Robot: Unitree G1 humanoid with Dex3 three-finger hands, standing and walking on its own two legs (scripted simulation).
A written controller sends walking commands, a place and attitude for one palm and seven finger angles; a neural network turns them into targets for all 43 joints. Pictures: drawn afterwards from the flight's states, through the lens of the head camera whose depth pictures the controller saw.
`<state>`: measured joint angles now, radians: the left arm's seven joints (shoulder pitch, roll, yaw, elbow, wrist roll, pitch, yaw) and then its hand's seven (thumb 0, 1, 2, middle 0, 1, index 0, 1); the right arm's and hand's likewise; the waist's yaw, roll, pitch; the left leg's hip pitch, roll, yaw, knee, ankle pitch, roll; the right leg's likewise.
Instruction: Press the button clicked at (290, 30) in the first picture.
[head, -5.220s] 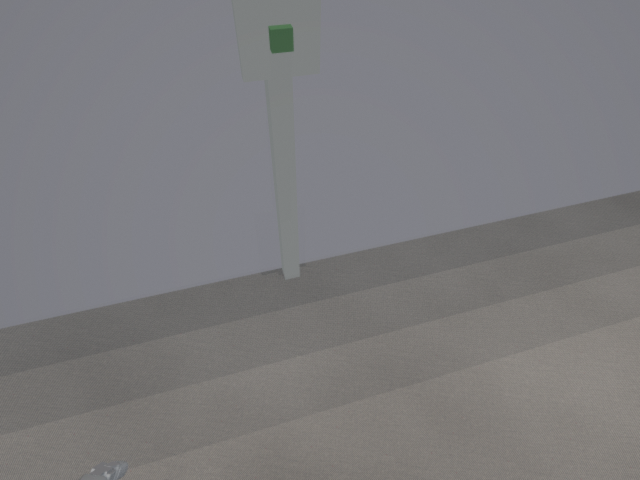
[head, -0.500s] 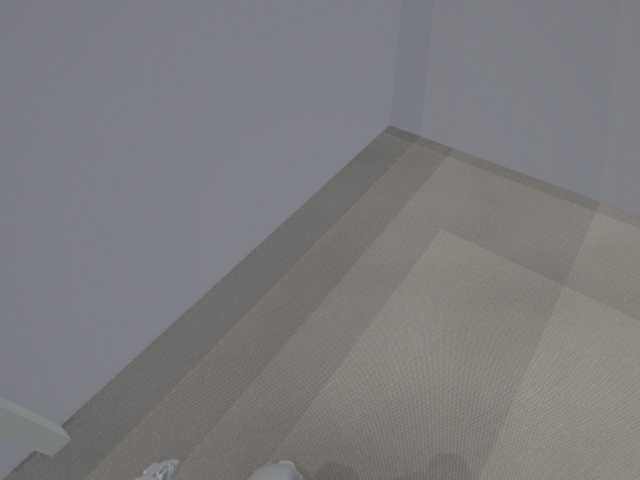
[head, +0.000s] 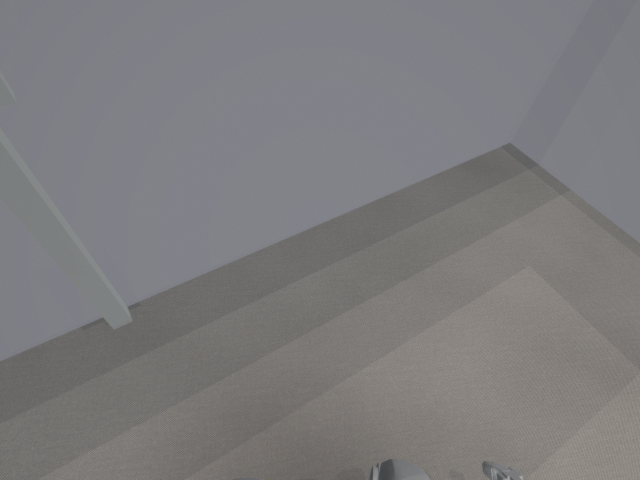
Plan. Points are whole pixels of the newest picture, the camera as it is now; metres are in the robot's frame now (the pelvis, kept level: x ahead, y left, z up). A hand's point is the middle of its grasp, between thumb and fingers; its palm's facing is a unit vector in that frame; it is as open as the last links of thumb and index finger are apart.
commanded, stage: turn to face it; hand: left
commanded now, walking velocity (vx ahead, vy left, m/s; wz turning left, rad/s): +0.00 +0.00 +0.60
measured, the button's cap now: out of the picture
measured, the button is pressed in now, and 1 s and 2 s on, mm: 0 0 0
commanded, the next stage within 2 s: take the last steps up to it in 0.88 s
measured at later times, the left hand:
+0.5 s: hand out of the picture +0.04 +0.17 -0.13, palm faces +0.28 -0.92 -0.27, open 7.4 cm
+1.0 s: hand out of the picture -0.11 +0.21 -0.16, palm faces +0.50 -0.83 -0.25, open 7.4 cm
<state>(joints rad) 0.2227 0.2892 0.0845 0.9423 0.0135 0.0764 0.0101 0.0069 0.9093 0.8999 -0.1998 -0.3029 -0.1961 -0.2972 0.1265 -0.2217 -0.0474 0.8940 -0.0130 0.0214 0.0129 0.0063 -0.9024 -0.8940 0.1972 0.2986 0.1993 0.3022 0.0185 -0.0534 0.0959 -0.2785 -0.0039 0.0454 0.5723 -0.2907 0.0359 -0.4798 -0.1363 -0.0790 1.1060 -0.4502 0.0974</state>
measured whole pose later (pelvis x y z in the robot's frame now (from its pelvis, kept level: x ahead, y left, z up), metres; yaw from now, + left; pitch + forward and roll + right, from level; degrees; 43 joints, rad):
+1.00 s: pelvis -0.05 +0.01 +0.01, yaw +28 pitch -1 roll +0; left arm 0.24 0.25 0.06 0.98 0.01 0.06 0.01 0.01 0.91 0.90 -0.20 -0.30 -0.19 -0.30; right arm 0.15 -0.17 -0.02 0.94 -0.01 0.02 -0.01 0.01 -0.90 -0.89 0.20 0.30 0.20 0.30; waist 0.02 -0.03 0.06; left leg -0.21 -0.02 0.04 0.44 -0.21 0.05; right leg -0.42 -0.09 -0.05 0.98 -0.42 0.09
